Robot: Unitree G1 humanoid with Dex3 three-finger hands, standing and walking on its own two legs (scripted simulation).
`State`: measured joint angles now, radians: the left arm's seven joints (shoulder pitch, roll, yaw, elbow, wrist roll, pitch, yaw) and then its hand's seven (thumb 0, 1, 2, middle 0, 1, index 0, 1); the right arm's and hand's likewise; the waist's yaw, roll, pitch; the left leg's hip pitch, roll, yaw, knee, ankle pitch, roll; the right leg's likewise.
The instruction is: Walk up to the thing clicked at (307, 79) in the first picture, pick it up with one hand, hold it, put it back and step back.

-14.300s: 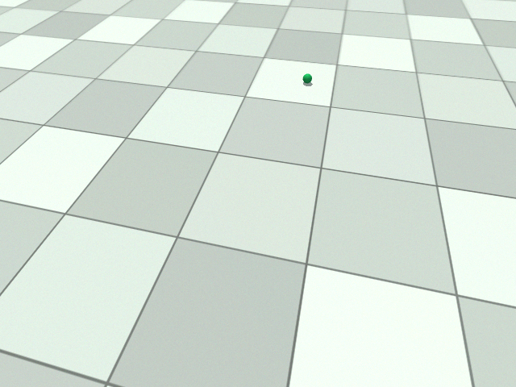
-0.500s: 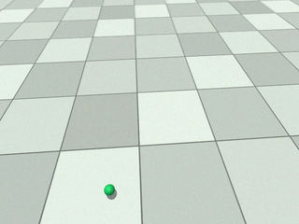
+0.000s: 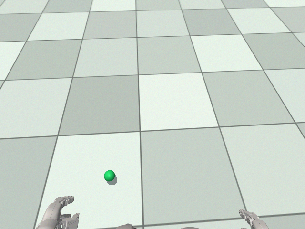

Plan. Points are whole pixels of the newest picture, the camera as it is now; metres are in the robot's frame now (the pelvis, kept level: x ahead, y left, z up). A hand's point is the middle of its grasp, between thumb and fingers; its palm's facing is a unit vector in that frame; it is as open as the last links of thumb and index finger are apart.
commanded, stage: rise first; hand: left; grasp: from above
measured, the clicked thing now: (109, 175) +0.46 +0.28 -0.73
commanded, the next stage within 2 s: none
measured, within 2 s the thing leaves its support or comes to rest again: neither
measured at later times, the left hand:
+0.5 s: hand (72, 225) +0.15 +0.27 -0.20, palm faces -0.14 -0.89 -0.44, open 14.1 cm
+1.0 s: hand out of the picture +0.14 +0.29 -0.26, palm faces -0.28 -0.78 -0.56, open 14.2 cm
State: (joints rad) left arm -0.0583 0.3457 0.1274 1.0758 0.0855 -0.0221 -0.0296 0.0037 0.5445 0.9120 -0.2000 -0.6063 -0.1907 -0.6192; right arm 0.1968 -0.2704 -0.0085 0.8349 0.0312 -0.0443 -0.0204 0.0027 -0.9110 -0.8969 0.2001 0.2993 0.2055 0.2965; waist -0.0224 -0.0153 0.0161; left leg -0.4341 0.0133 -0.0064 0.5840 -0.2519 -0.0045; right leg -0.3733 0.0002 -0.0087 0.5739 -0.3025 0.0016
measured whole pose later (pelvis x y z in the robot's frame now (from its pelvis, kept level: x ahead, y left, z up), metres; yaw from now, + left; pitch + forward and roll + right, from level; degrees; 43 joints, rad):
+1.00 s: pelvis -0.01 +0.00 -0.13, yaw -1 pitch +24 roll -3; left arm 0.23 0.40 0.14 0.44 0.36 0.15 0.00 -0.01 -0.55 0.96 -0.10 -1.05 -0.09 -1.06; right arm 0.16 -0.25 -0.02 0.54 0.01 -0.16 0.01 0.01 -0.91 -0.90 0.20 0.30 0.21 0.30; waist -0.02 0.01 -0.16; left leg -1.22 0.02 -0.05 1.39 -0.58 0.00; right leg -1.13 0.01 -0.04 1.36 -0.64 0.00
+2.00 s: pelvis -0.09 +0.01 -0.41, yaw -9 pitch +32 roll -9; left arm -0.74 0.84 0.19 1.25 1.26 -0.38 0.30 0.00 -0.51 1.00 -0.10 -0.97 -0.09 -0.98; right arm 0.08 -0.27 0.02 0.76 -0.11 0.00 0.11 0.00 -0.90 -0.89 0.20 0.30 0.21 0.30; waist -0.11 -0.04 -0.07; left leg -2.27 0.03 -0.14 2.32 -0.63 0.01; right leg -2.13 0.05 -0.11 2.26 -0.71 0.02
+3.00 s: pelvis -0.08 +0.01 -0.45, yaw -13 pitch +31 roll -11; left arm -0.86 0.95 0.22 1.41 1.29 -0.36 0.37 0.00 -0.55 1.02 -0.08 -1.02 -0.08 -1.03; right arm 0.06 -0.27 0.12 0.75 -0.18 0.00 0.15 0.00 -0.91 -0.90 0.20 0.30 0.21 0.30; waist -0.18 -0.08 0.01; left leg -2.36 0.05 -0.20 2.47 -0.68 0.00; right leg -2.21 0.08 -0.15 2.38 -0.74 0.03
